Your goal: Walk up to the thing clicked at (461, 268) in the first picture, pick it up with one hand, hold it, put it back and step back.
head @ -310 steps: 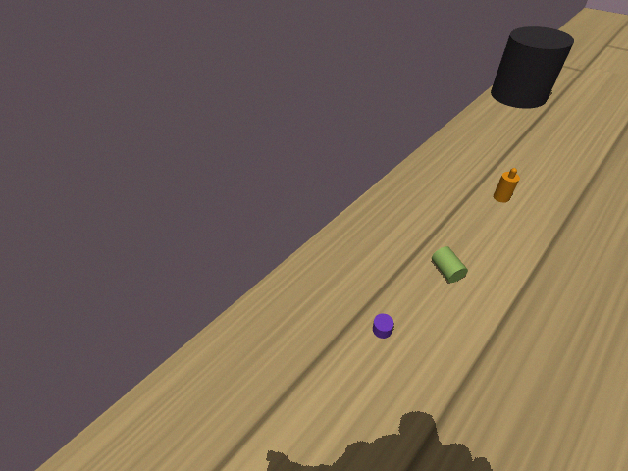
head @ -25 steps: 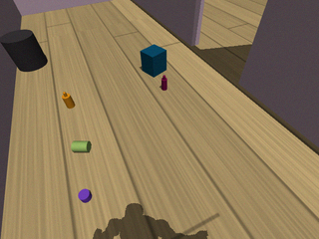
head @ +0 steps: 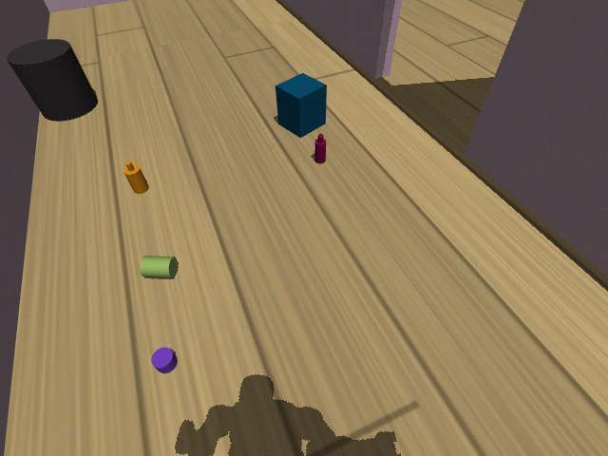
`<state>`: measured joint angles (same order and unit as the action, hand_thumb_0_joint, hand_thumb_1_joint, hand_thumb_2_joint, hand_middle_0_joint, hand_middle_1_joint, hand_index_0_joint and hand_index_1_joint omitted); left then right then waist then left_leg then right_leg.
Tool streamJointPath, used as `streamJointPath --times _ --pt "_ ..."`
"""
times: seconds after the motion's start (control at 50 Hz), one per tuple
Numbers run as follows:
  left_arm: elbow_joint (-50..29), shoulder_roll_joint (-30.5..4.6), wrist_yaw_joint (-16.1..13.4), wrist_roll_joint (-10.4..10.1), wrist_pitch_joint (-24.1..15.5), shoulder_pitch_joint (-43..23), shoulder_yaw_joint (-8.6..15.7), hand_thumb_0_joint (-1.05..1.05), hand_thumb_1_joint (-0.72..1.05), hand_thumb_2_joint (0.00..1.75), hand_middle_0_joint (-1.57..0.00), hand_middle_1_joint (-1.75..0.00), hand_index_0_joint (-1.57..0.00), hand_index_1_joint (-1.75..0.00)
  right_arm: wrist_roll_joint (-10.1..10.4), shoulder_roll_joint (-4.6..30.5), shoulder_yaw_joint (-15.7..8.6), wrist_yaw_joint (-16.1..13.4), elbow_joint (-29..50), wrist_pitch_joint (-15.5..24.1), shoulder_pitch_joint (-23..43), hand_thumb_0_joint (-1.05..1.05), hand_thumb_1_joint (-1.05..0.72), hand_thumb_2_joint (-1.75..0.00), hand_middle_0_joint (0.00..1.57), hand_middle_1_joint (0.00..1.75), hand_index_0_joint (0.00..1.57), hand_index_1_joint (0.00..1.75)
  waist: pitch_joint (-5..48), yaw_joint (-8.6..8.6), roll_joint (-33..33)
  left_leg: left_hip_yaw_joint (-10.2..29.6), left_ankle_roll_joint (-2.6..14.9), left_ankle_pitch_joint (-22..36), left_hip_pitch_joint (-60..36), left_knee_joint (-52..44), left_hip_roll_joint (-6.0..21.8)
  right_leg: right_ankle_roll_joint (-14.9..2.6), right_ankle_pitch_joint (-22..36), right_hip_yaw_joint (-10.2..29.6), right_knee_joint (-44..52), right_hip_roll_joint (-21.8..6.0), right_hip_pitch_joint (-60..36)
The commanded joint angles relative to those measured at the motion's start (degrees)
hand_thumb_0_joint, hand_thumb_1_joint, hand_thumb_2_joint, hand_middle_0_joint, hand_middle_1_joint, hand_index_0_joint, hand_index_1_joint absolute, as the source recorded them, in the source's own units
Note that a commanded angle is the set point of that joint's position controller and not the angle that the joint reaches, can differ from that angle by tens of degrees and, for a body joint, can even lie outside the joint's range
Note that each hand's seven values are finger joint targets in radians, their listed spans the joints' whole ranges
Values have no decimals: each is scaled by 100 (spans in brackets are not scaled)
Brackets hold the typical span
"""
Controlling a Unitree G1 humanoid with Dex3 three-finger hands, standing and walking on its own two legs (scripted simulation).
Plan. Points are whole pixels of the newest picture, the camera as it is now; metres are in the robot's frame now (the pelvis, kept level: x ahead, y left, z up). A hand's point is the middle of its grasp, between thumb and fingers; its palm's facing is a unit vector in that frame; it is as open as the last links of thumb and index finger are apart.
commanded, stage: walk up
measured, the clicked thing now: (159, 266) +0.90 +0.64 -0.74
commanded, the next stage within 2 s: stand in 1.96 s
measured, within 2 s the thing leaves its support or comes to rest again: neither
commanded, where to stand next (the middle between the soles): +0.05 -0.01 m, yaw +36 degrees
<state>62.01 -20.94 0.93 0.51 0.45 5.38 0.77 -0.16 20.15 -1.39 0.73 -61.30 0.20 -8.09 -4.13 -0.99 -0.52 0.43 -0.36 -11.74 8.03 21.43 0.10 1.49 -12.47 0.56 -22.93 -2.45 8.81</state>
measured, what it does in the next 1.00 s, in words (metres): steps on the spot, turning left: left foot, then right foot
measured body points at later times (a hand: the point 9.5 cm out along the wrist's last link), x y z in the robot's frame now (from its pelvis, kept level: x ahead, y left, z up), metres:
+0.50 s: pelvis -0.02 -0.02 -0.03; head +0.01 +0.02 +0.42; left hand -0.03 +0.32 -0.15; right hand +0.16 -0.30 -0.12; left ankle -0.04 +0.10 -0.75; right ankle +0.00 -0.13 -0.74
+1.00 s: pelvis -0.02 -0.05 -0.02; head +0.02 -0.06 +0.43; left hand -0.13 +0.26 -0.12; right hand +0.23 -0.27 -0.14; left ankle -0.07 +0.07 -0.69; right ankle +0.05 -0.15 -0.74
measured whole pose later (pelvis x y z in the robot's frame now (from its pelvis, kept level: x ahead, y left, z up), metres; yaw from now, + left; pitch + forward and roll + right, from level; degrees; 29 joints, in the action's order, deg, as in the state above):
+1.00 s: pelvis -0.02 -0.05 -0.02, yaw +29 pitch -3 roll +1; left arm 49.8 -21.1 1.2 2.0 0.1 13.6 3.3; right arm -0.2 24.1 -2.6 -0.8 -46.2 -1.8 -12.3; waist -6.6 2.3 2.8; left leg 4.8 0.4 -28.6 25.5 58.5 -4.2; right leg -0.3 -19.7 -2.7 -37.2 -3.7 14.6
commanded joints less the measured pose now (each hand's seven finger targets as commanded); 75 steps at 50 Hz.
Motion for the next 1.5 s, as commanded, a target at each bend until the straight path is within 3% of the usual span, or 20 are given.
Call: streamJointPath --times 0.0,0.06,0.1,0.14,0.24,0.44,0.48,0.52,0.58,0.82,0.86,0.9,0.96,1.14,1.16,1.2,1.24,1.36,1.42,1.48 --pt "-734 -1162 -118 -4 -31 -21 386 0 90 90 -20 -30 -20 -30 -11 1911 -598 -101 707 42 -43 0 -90 -90 20 30 20 30 492 65 841 1826 971 2815 25 -150 1345 -169 -492 -193 -969 301 374" --pt "-819 -1159 -70 36 -20 366 452 0 90 90 -20 -30 -20 -30 -75 1762 -648 -127 1011 -41 246 0 -90 -90 20 30 20 30 865 335 1028 1498 755 2349 349 457 986 -418 -347 7 -378 113 -174" --pt "-820 -1659 -85 96 -38 710 622 0 90 90 -20 -30 -20 -30 -30 1183 -521 -148 1348 -47 548 0 -90 -90 20 30 20 30 1044 614 -270 250 190 1000 1607 2016 -134 -992 1042 1011 289 -1162 -1184" --pt "-1233 -1899 -94 207 -45 137 728 0 90 90 -20 -30 -20 -30 -149 1265 -578 -230 1476 -131 155 0 -90 -90 20 30 20 30 803 445 -1032 199 99 -2217 2199 3790 37 -1975 1775 2087 608 -2699 -642" --pt "-1558 -1356 -97 203 -48 -225 619 0 90 90 -20 -30 -20 -30 -119 1255 -622 -3 1404 -201 -513 0 -90 -90 20 30 20 30 293 114 -874 215 -7 -1134 2017 3995 133 -1205 1115 195 305 -1118 -153" --pt "-1923 -1559 71 88 112 104 681 0 90 90 -20 -30 -20 -30 -102 1368 -641 -63 1326 93 -1186 0 -90 -90 20 30 20 30 632 -22 -535 -642 159 126 -7 583 -203 -899 810 -550 -1416 -1246 334" --pt "-2089 -833 99 25 176 358 482 0 90 90 -20 -30 -20 -30 -235 2308 -850 -184 1521 194 -1156 0 -90 -90 20 30 20 30 591 10 1881 2867 986 971 -886 -297 1754 -167 -2234 -855 -3517 146 2428" --pt "-1959 -1385 4 34 215 315 602 0 90 90 -20 -30 -20 -30 -118 2412 -824 -241 1727 230 -777 0 -90 -90 20 30 20 30 320 55 1153 3573 1850 441 188 -407 2250 -186 -2318 216 -3855 -252 1955" --pt "-1749 -1329 39 0 191 654 624 0 90 90 -20 -30 -20 -30 -84 1757 -593 -320 1846 273 -543 0 -90 -90 20 30 20 30 362 254 899 1635 1204 1735 -28 222 1252 -244 -1648 232 -3538 -308 1976" --pt "-1469 -1156 -107 49 -95 1312 647 0 90 90 -20 -30 -20 -30 -42 1643 -513 -207 2244 -8 -282 0 -90 -90 20 30 20 30 691 422 789 1416 924 1358 1349 1537 629 -342 -497 -315 -577 315 -186" --pt "-1601 -1905 -160 211 -227 1265 785 0 90 90 -20 -30 -20 -30 66 998 -335 -200 2385 -39 -259 0 -90 -90 20 30 20 30 398 456 -1136 731 275 -971 2627 3149 -671 -951 -561 2365 666 -1588 -386" --pt "-1823 -2180 -126 172 -210 440 834 0 90 90 -20 -30 -20 -30 -24 1498 -495 -304 2094 -68 -627 0 -90 -90 20 30 20 30 225 258 -1260 794 145 -2326 2263 4236 -165 -1987 -493 3234 813 -2654 621" --pt "-1833 -1596 -131 124 -262 315 689 0 90 90 -20 -30 -20 -30 -19 1556 -554 -162 1787 -21 -742 0 -90 -90 20 30 20 30 -123 136 -843 591 74 -1602 2113 4067 -185 -1382 185 1108 306 -1429 536" --pt "-1878 -1612 -3 86 -124 721 663 0 90 90 -20 -30 -20 -30 -80 1169 -440 -88 1474 221 -958 0 -90 -90 20 30 20 30 524 180 -1058 -393 110 -409 460 503 -302 -1110 690 164 -840 -1143 259" --pt "-1899 -1361 -6 47 -100 763 558 0 90 90 -20 -30 -20 -30 -114 1243 -483 -133 1390 274 -1090 0 -90 -90 20 30 20 30 660 92 -679 -161 181 7 -133 216 -273 -880 871 -9 -1417 -988 587" --pt "-1991 -652 -4 -58 -37 856 348 0 90 90 -20 -30 -20 -30 -237 1830 -552 -203 1556 381 -900 0 -90 -90 20 30 20 30 740 209 1163 2936 846 615 -747 -282 1624 -204 -1806 -346 -2767 28 2173" --pt "-1779 -1405 -103 -31 34 515 542 0 90 90 -20 -30 -20 -30 -121 2030 -580 -208 1504 358 -661 0 -90 -90 20 30 20 30 193 83 702 2997 1621 66 694 -271 1874 -258 -2260 239 -3069 -289 1421" --pt "-1428 -1127 -104 -54 -83 707 451 0 90 90 -20 -30 -20 -30 -18 1608 -360 -245 1397 380 -516 0 -90 -90 20 30 20 30 598 141 1123 1407 1016 3316 17 724 1133 -276 -1329 -91 -1663 -82 953" --pt "-1185 -1119 -137 -15 -134 894 403 0 90 90 -20 -30 -20 -30 53 1557 -328 -245 1434 259 -216 0 -90 -90 20 30 20 30 660 289 950 997 727 2275 654 1014 818 -362 63 -264 -494 55 39" --pt "-1138 -1543 -145 49 -222 605 441 0 90 90 -20 -30 -20 -30 118 1137 -198 -194 1390 175 -162 0 -90 -90 20 30 20 30 688 170 -94 625 244 -260 1171 1260 109 -820 357 1096 10 -1009 -84"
